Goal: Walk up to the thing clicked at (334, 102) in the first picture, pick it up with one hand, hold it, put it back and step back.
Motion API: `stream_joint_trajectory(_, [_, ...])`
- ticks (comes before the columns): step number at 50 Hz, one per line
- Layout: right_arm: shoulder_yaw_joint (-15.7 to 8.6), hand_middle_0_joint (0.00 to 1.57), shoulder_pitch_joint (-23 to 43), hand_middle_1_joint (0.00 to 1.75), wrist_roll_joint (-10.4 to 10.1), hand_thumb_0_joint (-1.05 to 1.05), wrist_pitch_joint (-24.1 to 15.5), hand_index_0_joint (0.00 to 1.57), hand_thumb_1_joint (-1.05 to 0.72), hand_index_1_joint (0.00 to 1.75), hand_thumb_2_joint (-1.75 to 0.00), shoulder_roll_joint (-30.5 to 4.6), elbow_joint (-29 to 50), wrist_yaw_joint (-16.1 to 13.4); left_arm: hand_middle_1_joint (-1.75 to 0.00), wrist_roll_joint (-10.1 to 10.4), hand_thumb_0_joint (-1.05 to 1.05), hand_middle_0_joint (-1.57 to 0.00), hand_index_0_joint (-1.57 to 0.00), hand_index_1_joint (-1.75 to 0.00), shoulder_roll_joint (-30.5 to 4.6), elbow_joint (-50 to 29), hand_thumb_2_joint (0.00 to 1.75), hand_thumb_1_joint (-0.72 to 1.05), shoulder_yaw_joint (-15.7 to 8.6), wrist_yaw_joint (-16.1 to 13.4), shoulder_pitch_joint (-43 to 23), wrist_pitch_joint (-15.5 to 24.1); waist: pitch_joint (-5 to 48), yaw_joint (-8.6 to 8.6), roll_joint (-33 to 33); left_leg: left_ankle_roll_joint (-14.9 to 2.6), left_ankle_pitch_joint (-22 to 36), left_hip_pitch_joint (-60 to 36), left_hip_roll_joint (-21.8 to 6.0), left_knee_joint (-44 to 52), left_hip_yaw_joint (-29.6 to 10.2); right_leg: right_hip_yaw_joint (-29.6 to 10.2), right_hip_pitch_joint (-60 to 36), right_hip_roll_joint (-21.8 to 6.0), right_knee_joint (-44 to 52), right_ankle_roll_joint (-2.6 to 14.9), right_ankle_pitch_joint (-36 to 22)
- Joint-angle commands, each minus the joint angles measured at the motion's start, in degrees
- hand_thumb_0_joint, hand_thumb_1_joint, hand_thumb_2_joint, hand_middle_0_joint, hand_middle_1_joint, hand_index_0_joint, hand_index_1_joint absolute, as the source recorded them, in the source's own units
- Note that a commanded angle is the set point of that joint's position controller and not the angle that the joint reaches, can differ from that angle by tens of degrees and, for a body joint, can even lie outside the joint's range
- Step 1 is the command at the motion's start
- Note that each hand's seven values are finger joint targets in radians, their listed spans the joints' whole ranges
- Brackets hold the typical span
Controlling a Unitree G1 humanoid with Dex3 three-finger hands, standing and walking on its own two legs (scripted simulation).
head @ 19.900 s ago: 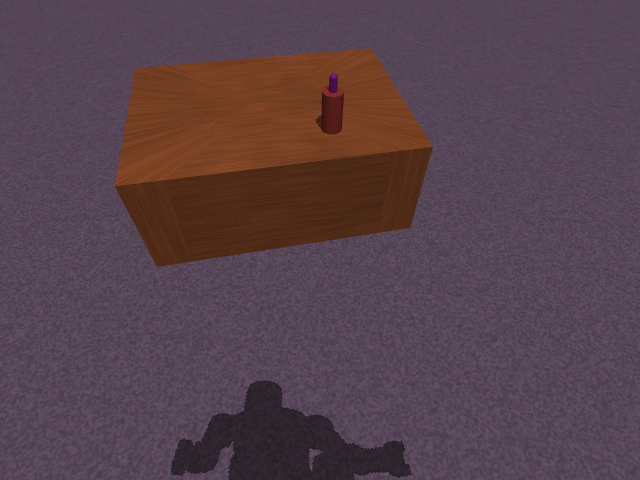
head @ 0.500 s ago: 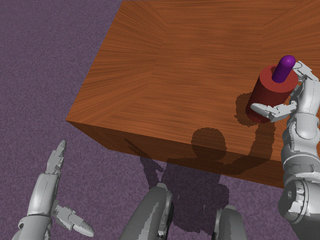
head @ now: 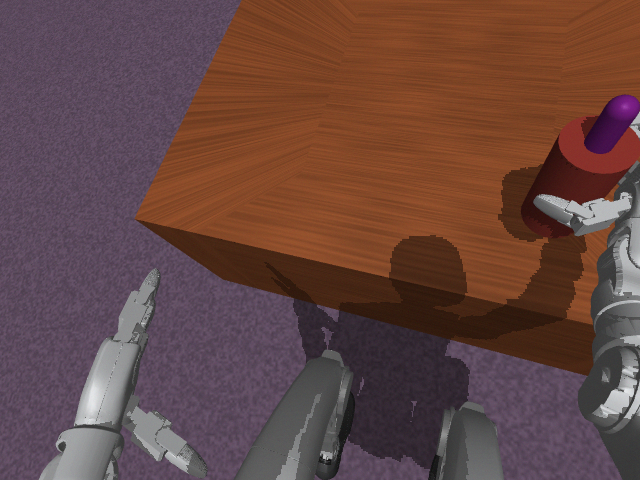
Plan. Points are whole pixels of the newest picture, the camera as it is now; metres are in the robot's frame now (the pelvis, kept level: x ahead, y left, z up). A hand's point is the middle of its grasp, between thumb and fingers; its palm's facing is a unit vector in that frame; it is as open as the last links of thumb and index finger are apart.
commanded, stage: lower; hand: right
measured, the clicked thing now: (581, 168) +0.51 -0.15 +0.00
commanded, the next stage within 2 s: loosen in 1.00 s
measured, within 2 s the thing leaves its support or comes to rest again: rests again in 1.00 s
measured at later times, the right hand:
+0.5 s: hand (568, 195) +0.52 -0.17 -0.08, palm faces +0.09 +1.00 +0.00, open 10.9 cm
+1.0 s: hand (560, 202) +0.53 -0.17 -0.11, palm faces +0.09 +1.00 +0.00, open 10.9 cm
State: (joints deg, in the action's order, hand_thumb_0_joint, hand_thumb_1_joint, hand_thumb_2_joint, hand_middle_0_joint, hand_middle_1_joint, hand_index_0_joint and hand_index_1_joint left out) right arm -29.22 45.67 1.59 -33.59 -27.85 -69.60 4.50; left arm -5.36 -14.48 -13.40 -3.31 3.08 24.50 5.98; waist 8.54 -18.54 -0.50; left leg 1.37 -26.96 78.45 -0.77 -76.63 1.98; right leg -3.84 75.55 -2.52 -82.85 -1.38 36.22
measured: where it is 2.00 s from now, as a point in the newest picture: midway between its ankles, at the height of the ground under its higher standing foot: outside the picture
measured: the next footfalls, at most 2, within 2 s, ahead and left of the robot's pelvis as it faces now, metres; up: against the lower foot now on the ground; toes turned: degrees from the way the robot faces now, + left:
none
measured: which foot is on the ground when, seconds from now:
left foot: down 0.00-1.00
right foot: down 0.00-1.00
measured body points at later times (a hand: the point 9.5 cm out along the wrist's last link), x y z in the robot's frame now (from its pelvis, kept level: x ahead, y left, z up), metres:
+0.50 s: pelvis -0.02 +0.00 -0.04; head +0.18 -0.06 +0.36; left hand +0.15 +0.26 +0.05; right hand +0.51 -0.22 -0.08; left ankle +0.07 +0.14 -0.59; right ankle +0.01 -0.13 -0.59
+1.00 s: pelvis -0.03 +0.00 -0.07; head +0.18 -0.07 +0.32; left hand +0.14 +0.26 +0.06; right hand +0.52 -0.22 -0.11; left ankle +0.07 +0.14 -0.59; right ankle +0.01 -0.13 -0.59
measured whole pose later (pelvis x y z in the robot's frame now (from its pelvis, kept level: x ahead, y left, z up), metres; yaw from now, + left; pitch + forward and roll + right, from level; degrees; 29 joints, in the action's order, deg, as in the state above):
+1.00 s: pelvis -0.03 +0.00 -0.07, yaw +1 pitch +33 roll +5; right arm -31.5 50.3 4.9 -32.8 -36.8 -70.3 4.1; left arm -5.3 -19.3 -25.0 -7.6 4.0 25.8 7.2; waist 7.9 -25.3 -2.5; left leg 1.5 -27.6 95.1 -0.5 -89.4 2.5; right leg -5.4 92.7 -2.3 -97.4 -1.5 38.2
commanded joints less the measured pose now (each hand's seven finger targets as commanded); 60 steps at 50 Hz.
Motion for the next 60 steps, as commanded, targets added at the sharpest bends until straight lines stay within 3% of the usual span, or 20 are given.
stream_joint_trajectory(1, [-1.7, 1.27, 20.3, 1.47, -0.2, 0.00, -4.7, 1.33, -0.07, 1.47, -1.34, -12.2, 10.8, 0.1, -0.04, 0.3, 0.00, -0.04, -0.04, -0.04, -10.4, -12.6, 0.04, -0.54, -9.0, -1.6, 3.0, 3.0, 30.7, -1.51, 11.9, -2.80, 15.6, -22.0, 2.0, 5.1, -0.9, 0.8, -12.2, 1.3, 8.2, 1.99, -19.0])
stream_joint_trajectory(3, [-2.1, 1.24, 22.1, 1.44, -0.2, 0.00, -5.3, 1.30, -0.03, 1.44, -1.32, -13.1, 11.7, 0.2, -0.04, 0.3, 0.00, -0.05, -0.05, -0.04, -11.7, -15.0, 0.04, -0.53, -10.0, -1.6, 2.9, 3.1, 33.4, -2.59, 10.5, -2.44, 15.5, -24.8, 1.7, 5.3, -1.6, 0.9, -10.5, 1.4, 6.7, 2.31, -17.4])
stream_joint_trajectory(5, [-1.2, 1.23, 22.2, 1.42, -0.3, 0.00, -5.6, 1.28, -0.03, 1.42, -1.30, -11.5, 10.5, 0.8, -0.05, 0.4, 0.00, -0.04, -0.05, -0.04, -9.5, -12.3, 0.04, -0.53, -8.0, -1.4, 4.9, 3.2, 32.3, -2.66, 11.9, -2.45, 16.0, -23.8, 1.6, 4.4, -2.0, 1.2, -8.4, 1.6, 5.6, 2.28, -17.3])
stream_joint_trajectory(9, [-1.9, 1.21, 23.1, 1.40, 0.8, 0.00, -6.0, 1.27, -0.03, 1.40, -1.28, -15.6, 14.3, 0.9, -0.04, 0.2, 0.00, -0.04, -0.04, -0.04, -11.3, -16.2, 0.05, -0.54, -9.1, -1.5, 3.9, 3.4, 38.8, -2.15, 17.6, -2.95, 16.9, -20.8, 2.0, 1.8, -0.9, 0.6, -14.1, 1.4, 5.0, 1.56, -21.4])
stream_joint_trajectory(12, [-1.0, 1.22, 22.4, 1.41, 0.7, 0.00, -5.7, 1.27, -0.02, 1.41, -1.29, -13.6, 11.5, 1.2, -0.05, 0.1, 0.00, -0.04, -0.04, -0.04, -10.5, -12.6, 0.05, -0.54, -8.3, -1.4, 5.9, 2.8, 33.5, -2.57, 19.5, -3.36, 16.2, -15.4, 2.4, 0.5, 0.2, 0.1, -13.6, 1.2, 4.6, 1.17, -23.2])
stream_joint_trajectory(14, [-2.5, 1.22, 23.7, 1.41, 1.0, 0.00, -5.6, 1.27, -0.02, 1.41, -1.29, -16.4, 13.9, 0.6, -0.04, 0.0, 0.00, -0.04, -0.04, -0.04, -12.2, -15.1, 0.05, -0.54, -10.5, -1.5, 5.1, 3.1, 36.2, -2.85, 20.7, -3.33, 15.6, -14.1, 2.5, 0.0, 0.6, -0.4, -15.8, 0.9, 4.1, 1.05, -24.3])
stream_joint_trajectory(20, [-1.9, 1.25, 23.0, 1.46, 1.0, 0.00, -5.0, 1.31, 0.01, 1.46, -1.34, -15.2, 10.9, 0.2, -0.04, 0.0, 0.00, -0.04, -0.04, -0.04, -11.8, -14.6, 0.05, -0.54, -10.3, -1.2, 5.3, 3.0, 31.5, -4.23, 18.8, -3.25, 12.6, -12.5, 2.4, -0.4, 0.3, -0.1, -9.5, 0.9, 3.0, 1.44, -17.8])
stream_joint_trajectory(23, [-2.9, 1.24, 23.4, 1.47, 1.8, 0.00, -4.9, 1.31, 0.02, 1.47, -1.34, -17.7, 11.4, -0.2, -0.04, 0.0, 0.00, -0.04, -0.04, -0.04, -12.7, -18.5, 0.05, -0.55, -10.6, -1.2, 3.5, 3.2, 34.3, -3.82, 18.4, -3.23, 12.1, -13.3, 2.5, -1.2, 0.4, -0.3, -9.5, 0.9, 2.7, 1.49, -17.1])
stream_joint_trajectory(26, [-2.4, 1.25, 24.0, 1.47, 1.8, 0.00, -4.9, 1.31, 0.01, 1.47, -1.35, -17.5, 9.0, -0.2, -0.04, 0.2, 0.00, -0.05, -0.05, -0.04, -11.7, -17.2, 0.05, -0.54, -9.6, -1.1, 5.4, 3.1, 31.8, -4.35, 18.2, -3.29, 10.2, -11.7, 2.4, -1.7, 0.4, -0.2, -6.5, 1.1, 2.3, 1.58, -14.2])
stream_joint_trajectory(29, [-3.6, 1.25, 25.5, 1.48, 1.9, 0.00, -5.0, 1.31, 0.03, 1.48, -1.35, -20.1, 11.5, -0.7, -0.04, 0.2, 0.00, -0.04, -0.04, -0.04, -14.3, -20.1, 0.05, -0.54, -12.0, -1.3, 3.5, 3.4, 35.3, -4.52, 18.5, -3.11, 10.1, -13.5, 2.3, -2.0, -0.1, -0.2, -6.2, 1.1, 1.6, 1.77, -12.8])
stream_joint_trajectory(31, [-2.5, 1.25, 25.0, 1.48, 2.1, 0.00, -4.7, 1.32, 0.04, 1.48, -1.36, -18.4, 9.7, -0.5, -0.04, 0.0, 0.00, -0.04, -0.04, -0.04, -13.1, -18.6, 0.05, -0.54, -10.9, -1.2, 5.1, 3.3, 32.7, -5.29, 19.0, -3.14, 10.4, -12.0, 2.4, -2.3, -0.1, 0.1, -5.3, 1.1, 0.9, 1.78, -13.4])
stream_joint_trajectory(36, [-2.6, 1.23, 25.9, 1.47, 2.6, 0.00, -4.3, 1.30, 0.06, 1.47, -1.34, -19.8, 10.5, -0.4, -0.04, 0.4, 0.00, -0.04, -0.04, -0.04, -15.2, -19.9, 0.05, -0.54, -13.4, -1.2, 4.2, 3.6, 35.8, -5.69, 20.8, -3.35, 10.9, -8.9, 2.6, -4.1, 0.9, -0.6, -8.6, 0.9, 0.1, 1.41, -16.4])
stream_joint_trajectory(39, [-1.8, 1.23, 25.8, 1.46, 2.7, 0.00, -3.8, 1.29, 0.06, 1.46, -1.34, -18.5, 10.0, -0.1, -0.04, 0.5, 0.00, -0.04, -0.04, -0.04, -15.2, -18.9, 0.05, -0.55, -13.4, -1.1, 4.6, 3.4, 33.2, -6.25, 21.6, -3.55, 9.8, -6.4, 2.5, -4.8, 1.5, -1.0, -8.2, 0.8, 0.1, 1.11, -16.4])
stream_joint_trajectory(40, [-2.3, 1.23, 26.3, 1.46, 2.9, 0.00, -3.7, 1.30, 0.06, 1.46, -1.34, -19.8, 10.2, -0.4, -0.04, 0.5, 0.00, -0.04, -0.04, -0.04, -14.8, -19.6, 0.05, -0.55, -13.3, -1.1, 3.7, 3.5, 34.0, -5.28, 21.8, -3.57, 9.1, -7.4, 2.6, -4.4, 1.1, -0.7, -7.1, 1.0, 0.3, 1.34, -14.3])
stream_joint_trajectory(43, [-1.9, 1.24, 26.4, 1.47, 2.7, 0.00, -3.4, 1.31, 0.03, 1.47, -1.35, -18.7, 10.5, -0.3, -0.04, 0.5, 0.00, -0.04, -0.04, -0.04, -14.8, -20.9, 0.05, -0.55, -13.0, -1.0, 4.7, 3.5, 33.2, -6.49, 21.1, -3.47, 8.5, -8.0, 2.4, -4.5, 1.2, -0.6, -6.0, 1.1, 0.3, 1.30, -12.5])
stream_joint_trajectory(46, [-2.2, 1.24, 26.2, 1.47, 2.8, 0.00, -3.3, 1.31, 0.03, 1.47, -1.35, -19.8, 10.2, -0.3, -0.04, 0.7, 0.00, -0.04, -0.04, -0.04, -14.2, -20.1, 0.05, -0.55, -12.7, -1.0, 5.4, 3.6, 32.6, -6.05, 22.1, -3.46, 9.2, -7.0, 2.4, -4.9, 1.0, -0.3, -5.9, 1.0, -0.7, 1.34, -13.6])
stream_joint_trajectory(55, [-3.6, 1.23, 26.5, 1.45, 2.8, 0.00, -3.4, 1.29, 0.02, 1.45, -1.33, -21.7, 11.3, -0.8, -0.04, 1.0, 0.00, -0.04, -0.04, -0.04, -16.0, -21.1, 0.05, -0.56, -15.6, -1.0, 4.8, 4.1, 34.7, -6.69, 20.4, -3.04, 10.8, -9.5, 2.4, -5.4, 0.0, 0.1, -2.1, 1.1, -2.9, 1.88, -13.1])
stream_joint_trajectory(56, [-2.5, 1.24, 25.7, 1.42, 2.9, 0.00, -3.2, 1.31, 0.08, 1.42, -1.27, -19.6, 9.5, -0.5, -0.04, 1.0, 0.00, -0.05, -0.05, -0.04, -15.4, -21.4, 0.04, -0.55, -15.0, -0.9, 5.4, 4.2, 33.2, -7.75, 20.4, -3.07, 10.6, -8.8, 2.3, -5.6, 0.4, 0.1, -2.2, 1.1, -2.8, 1.75, -13.0])
stream_joint_trajectory(57, [-2.8, 1.20, 25.9, 1.34, 2.9, 0.00, -3.3, 1.25, 0.10, 1.34, -1.19, -20.6, 11.1, -0.7, -0.05, 0.9, 0.00, -0.05, -0.06, -0.04, -15.5, -21.1, 0.02, -0.50, -15.1, -0.9, 4.6, 4.2, 33.9, -6.44, 20.6, -3.12, 10.3, -9.0, 2.3, -5.8, 0.1, 0.2, -1.6, 1.1, -2.8, 1.77, -12.6])
stream_joint_trajectory(60, [-2.5, 1.14, 26.0, 1.13, 3.3, 0.00, -3.3, 1.17, 0.17, 1.13, -0.95, -21.0, 12.9, -0.3, -0.05, 1.1, 0.00, -0.05, -0.06, -0.04, -15.4, -21.7, 0.02, -0.50, -14.9, -0.8, 5.1, 4.1, 36.5, -6.19, 23.2, -3.33, 11.6, -8.3, 2.4, -6.7, 0.7, -0.1, -5.0, 1.0, -2.7, 1.40, -15.7])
